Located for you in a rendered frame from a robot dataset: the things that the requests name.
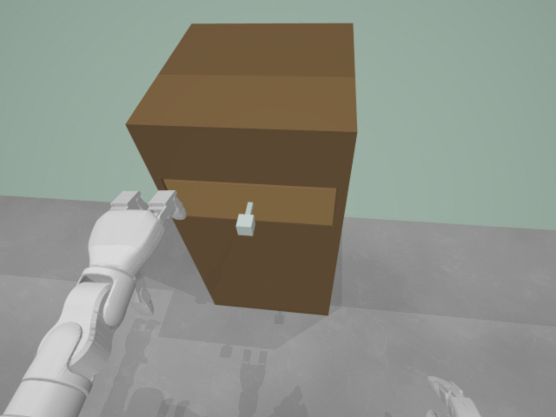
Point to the left robot hand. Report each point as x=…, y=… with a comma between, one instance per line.
x=128, y=234

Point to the cabinet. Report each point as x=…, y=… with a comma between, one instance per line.
x=259, y=103

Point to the drawer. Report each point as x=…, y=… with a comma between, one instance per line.
x=272, y=203

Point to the left robot forearm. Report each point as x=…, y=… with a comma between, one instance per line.
x=76, y=348

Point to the handle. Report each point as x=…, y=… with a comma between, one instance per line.
x=246, y=223

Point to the right robot hand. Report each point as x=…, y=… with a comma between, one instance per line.
x=452, y=396

